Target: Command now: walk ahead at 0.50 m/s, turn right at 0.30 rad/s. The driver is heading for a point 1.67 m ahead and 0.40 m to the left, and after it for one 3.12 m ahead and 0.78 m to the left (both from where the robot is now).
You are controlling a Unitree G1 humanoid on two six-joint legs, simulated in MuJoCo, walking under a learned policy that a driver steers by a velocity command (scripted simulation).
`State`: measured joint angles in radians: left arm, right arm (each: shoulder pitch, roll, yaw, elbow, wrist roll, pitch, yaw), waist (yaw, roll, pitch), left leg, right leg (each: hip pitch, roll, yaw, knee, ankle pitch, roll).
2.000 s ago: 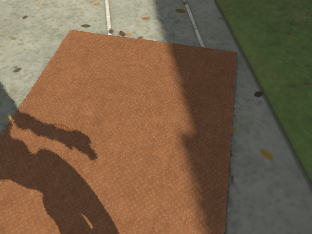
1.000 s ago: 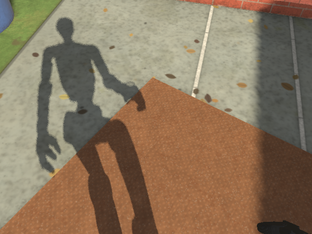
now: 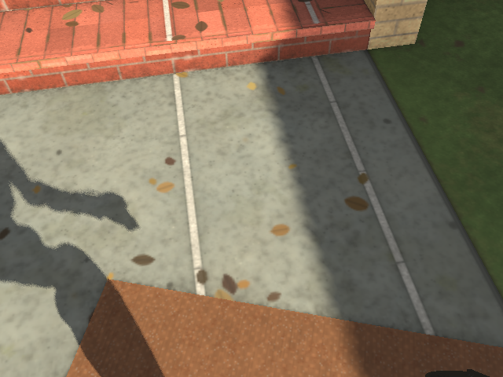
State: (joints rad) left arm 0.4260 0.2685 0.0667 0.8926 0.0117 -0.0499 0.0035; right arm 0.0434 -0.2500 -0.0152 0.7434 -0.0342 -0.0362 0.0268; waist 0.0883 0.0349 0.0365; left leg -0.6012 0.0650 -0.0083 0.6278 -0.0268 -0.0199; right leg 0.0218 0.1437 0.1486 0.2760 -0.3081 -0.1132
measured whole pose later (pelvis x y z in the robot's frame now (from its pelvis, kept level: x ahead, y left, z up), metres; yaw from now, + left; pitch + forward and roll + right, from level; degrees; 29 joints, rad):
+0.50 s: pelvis +0.27 +0.03 +0.00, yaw +8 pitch +1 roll +1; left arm 0.04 0.24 0.00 0.73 0.03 -0.04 -0.03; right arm 0.46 -0.24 -0.06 0.91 -0.01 -0.05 0.01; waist -0.10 -0.03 0.03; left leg -0.05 -0.11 -0.13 0.31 -0.27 0.07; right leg -0.54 -0.04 0.04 0.60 -0.10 0.04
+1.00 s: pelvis +0.51 +0.06 +0.00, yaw +25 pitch +2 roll -2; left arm 0.42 0.25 0.04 0.89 0.02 -0.08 0.00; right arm 0.05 -0.27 -0.05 0.73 -0.04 0.00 0.08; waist 0.07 0.04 0.04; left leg -0.60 0.05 0.04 0.69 -0.07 0.06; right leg 0.06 0.00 -0.23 0.23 -0.31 0.00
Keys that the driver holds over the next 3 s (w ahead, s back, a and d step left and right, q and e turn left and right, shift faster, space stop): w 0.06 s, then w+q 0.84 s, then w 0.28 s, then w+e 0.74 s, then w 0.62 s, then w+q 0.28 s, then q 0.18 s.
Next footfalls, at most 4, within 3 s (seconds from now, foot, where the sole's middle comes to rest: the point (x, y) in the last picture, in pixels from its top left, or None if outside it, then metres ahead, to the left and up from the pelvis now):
0.08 left None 0.22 0.12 -0.77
0.58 right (313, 375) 0.47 -0.07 -0.77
1.08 left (205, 305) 0.64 0.24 -0.77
1.64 right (229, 215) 0.97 0.21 -0.79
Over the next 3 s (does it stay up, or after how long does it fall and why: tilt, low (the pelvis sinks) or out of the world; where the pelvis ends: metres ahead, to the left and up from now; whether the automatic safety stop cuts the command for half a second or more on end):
stays up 1.52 0.30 -0.02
